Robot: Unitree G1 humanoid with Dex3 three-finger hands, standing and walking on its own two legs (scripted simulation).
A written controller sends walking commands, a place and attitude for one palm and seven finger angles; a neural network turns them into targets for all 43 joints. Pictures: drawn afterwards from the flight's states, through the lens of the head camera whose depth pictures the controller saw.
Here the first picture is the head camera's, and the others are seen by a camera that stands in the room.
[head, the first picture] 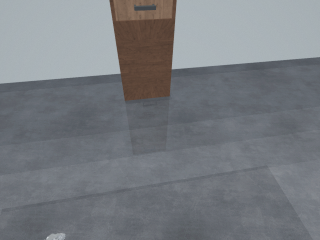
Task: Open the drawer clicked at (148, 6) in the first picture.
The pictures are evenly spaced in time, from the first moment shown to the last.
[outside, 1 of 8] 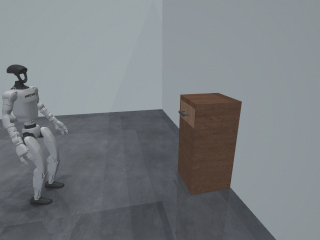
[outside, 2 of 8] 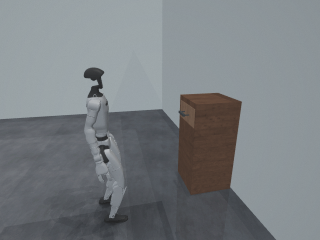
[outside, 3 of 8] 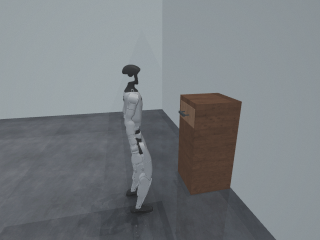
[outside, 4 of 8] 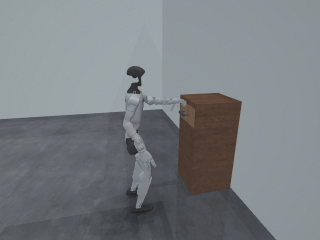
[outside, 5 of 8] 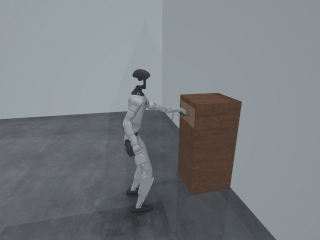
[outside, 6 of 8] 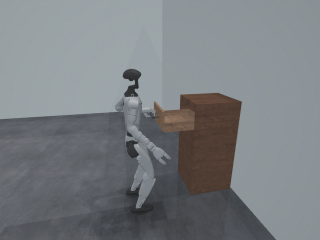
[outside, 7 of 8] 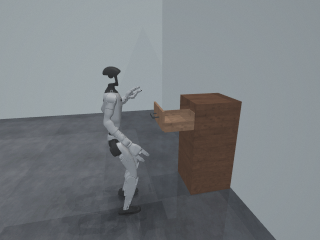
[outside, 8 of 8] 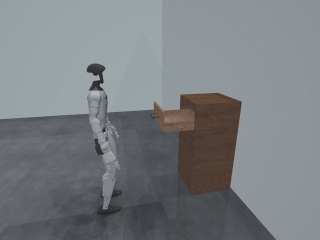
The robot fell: no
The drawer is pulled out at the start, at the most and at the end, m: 0.00 0.30 0.30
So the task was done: yes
